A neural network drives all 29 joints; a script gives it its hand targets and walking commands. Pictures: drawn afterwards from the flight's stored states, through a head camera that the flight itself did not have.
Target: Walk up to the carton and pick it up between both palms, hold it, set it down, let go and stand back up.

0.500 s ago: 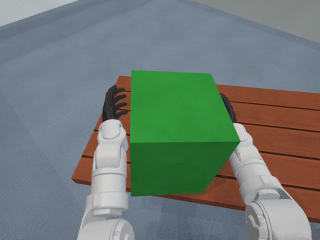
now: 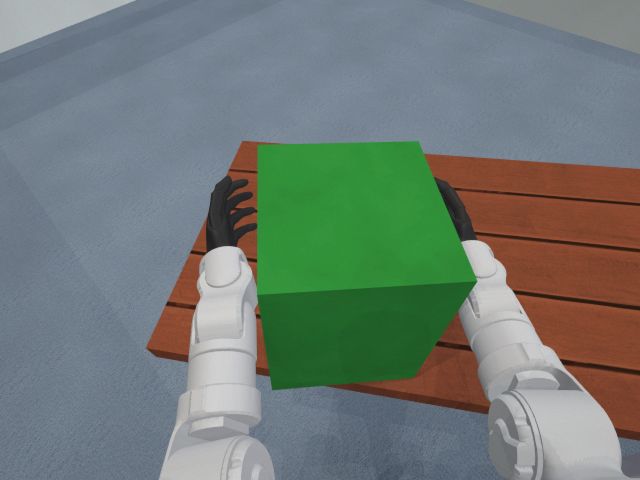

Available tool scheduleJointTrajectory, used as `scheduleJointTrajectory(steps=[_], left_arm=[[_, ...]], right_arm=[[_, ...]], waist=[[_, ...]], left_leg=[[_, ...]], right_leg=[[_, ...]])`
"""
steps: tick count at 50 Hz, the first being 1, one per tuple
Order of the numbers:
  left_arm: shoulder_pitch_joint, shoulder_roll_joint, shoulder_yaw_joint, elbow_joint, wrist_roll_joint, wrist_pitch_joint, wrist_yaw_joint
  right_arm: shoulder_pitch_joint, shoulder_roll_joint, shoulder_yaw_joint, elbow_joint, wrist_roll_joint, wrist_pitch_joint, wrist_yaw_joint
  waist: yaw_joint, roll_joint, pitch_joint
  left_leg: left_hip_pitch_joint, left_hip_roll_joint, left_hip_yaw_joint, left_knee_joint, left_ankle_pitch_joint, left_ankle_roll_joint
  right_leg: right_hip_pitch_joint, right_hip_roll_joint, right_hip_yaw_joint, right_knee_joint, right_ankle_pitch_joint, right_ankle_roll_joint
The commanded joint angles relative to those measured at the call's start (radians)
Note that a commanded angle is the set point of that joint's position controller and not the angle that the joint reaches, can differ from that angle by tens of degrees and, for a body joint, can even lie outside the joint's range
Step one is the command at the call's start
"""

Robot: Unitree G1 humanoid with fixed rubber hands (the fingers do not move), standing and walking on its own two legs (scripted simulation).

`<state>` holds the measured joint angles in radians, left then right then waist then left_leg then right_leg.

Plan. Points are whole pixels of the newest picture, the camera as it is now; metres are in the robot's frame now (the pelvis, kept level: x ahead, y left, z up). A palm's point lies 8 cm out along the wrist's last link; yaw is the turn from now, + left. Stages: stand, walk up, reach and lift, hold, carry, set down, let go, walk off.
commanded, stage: set down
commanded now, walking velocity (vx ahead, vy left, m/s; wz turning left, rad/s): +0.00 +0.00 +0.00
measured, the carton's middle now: (342, 271) +0.39 +0.04 +0.03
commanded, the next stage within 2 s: none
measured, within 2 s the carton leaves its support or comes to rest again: rests again in 0.78 s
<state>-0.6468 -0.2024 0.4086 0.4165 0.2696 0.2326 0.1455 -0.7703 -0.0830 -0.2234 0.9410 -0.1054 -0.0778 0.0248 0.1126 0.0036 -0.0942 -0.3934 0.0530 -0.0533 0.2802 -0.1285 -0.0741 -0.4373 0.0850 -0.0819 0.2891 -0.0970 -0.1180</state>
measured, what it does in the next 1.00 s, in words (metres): stands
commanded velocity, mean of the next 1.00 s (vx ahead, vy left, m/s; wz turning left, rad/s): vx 0.00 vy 0.00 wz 0.00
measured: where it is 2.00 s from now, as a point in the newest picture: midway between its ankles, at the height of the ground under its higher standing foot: outside the picture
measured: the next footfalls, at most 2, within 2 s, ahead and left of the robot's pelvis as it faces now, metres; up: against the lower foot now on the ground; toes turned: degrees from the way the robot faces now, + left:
none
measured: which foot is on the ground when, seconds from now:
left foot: down 0.00-1.00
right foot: down 0.00-1.00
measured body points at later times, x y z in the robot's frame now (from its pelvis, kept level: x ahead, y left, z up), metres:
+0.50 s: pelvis +0.00 +0.01 +0.00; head +0.07 +0.01 +0.44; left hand +0.40 +0.20 +0.07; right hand +0.46 -0.09 +0.05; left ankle -0.01 +0.17 -0.74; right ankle +0.01 -0.04 -0.74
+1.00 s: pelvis +0.00 +0.01 -0.01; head +0.10 -0.01 +0.43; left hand +0.41 +0.20 +0.06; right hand +0.47 -0.10 +0.04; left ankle -0.01 +0.17 -0.74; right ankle +0.01 -0.04 -0.74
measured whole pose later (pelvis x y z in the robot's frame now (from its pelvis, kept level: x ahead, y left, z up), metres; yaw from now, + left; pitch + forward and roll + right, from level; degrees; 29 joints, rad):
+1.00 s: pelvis +0.00 +0.01 -0.01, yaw +0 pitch +19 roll +1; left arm -0.65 -0.13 0.30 0.54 0.15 0.10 0.25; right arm -0.86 -0.15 -0.15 1.05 0.00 -0.10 0.01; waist 0.14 0.00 -0.14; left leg -0.55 0.06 -0.03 0.35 -0.15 -0.07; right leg -0.57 0.08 -0.08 0.33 -0.10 -0.11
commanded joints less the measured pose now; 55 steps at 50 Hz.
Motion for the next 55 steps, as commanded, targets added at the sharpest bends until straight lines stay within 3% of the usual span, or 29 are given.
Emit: scheduleJointTrajectory(steps=[1,15,24,40,48,55], left_arm=[[-0.546,-0.453,-0.349,-0.016,-0.012,-0.056,-0.055],[-0.536,-0.416,-0.323,0.027,0.017,-0.137,-0.02],[-0.536,-0.272,-0.269,0.0,0.006,-0.168,0.031],[-0.454,-0.08,-0.223,-0.027,-0.07,-0.186,0.087],[-0.424,0.007,-0.239,-0.07,-0.121,-0.173,0.105],[-0.383,0.049,-0.25,-0.106,-0.146,-0.143,0.112]], right_arm=[[-0.761,0.455,0.191,-0.195,-0.039,-0.117,0.096],[-0.679,0.331,0.031,0.014,-0.101,-0.168,0.126],[-0.65,0.159,-0.047,0.062,-0.089,-0.152,0.107],[-0.676,-0.021,0.034,-0.054,0.041,-0.102,0.014],[-0.671,-0.135,0.105,-0.118,0.138,-0.071,-0.024],[-0.626,-0.199,0.157,-0.127,0.221,-0.041,-0.033]], waist=[[-0.011,-0.115,-0.699],[-0.027,-0.016,-0.648],[-0.015,-0.008,-0.671],[-0.001,-0.099,-0.758],[-0.006,-0.114,-0.843],[-0.005,-0.111,-0.823]], left_leg=[[0.014,-0.04,0.087,-0.006,0.139,0.077],[0.109,-0.032,0.103,0.029,0.219,0.053],[0.153,-0.033,0.113,0.059,0.282,0.043],[-0.003,-0.045,0.099,0.072,0.237,0.064],[-0.065,-0.049,0.094,0.092,0.269,0.065],[-0.057,-0.041,0.079,0.103,0.283,0.061]], right_leg=[[0.645,-0.145,0.071,0.076,0.455,0.183],[0.499,-0.088,0.015,0.062,0.354,0.119],[0.422,-0.064,0.01,0.054,0.298,0.101],[0.512,-0.088,0.075,0.096,0.432,0.137],[0.534,-0.084,0.088,0.132,0.511,0.15],[0.515,-0.07,0.089,0.133,0.494,0.146]])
